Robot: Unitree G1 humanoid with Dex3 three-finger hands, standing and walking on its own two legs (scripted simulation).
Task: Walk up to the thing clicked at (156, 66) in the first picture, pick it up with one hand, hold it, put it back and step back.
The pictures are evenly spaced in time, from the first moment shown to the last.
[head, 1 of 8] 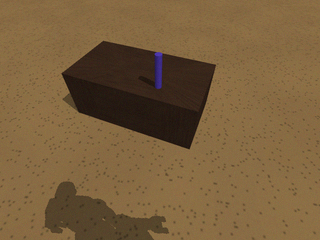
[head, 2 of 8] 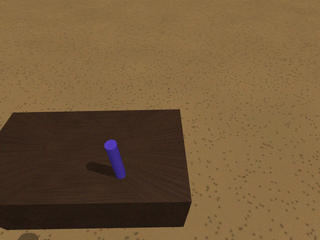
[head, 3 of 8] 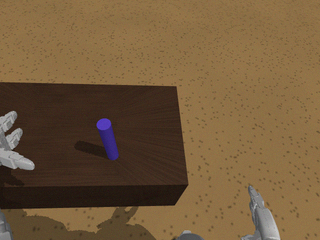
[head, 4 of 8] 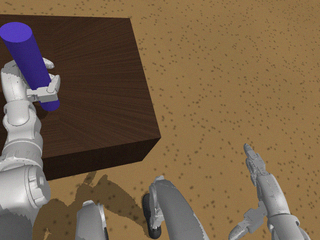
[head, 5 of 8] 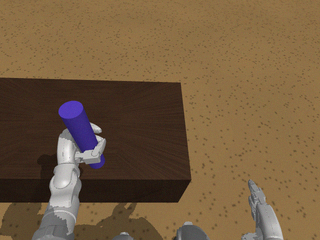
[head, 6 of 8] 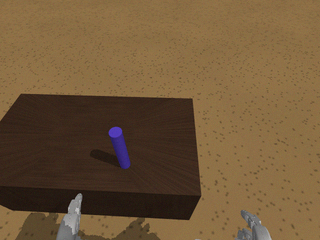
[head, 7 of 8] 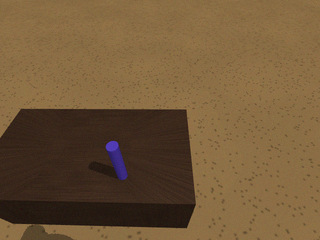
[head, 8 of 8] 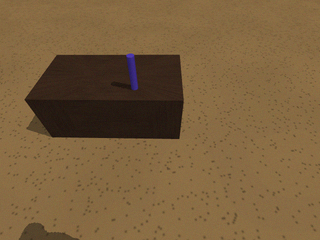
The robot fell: no
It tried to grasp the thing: yes
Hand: left
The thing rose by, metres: 0.26
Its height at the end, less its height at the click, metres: +0.00
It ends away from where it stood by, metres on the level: 0.01
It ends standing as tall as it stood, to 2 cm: yes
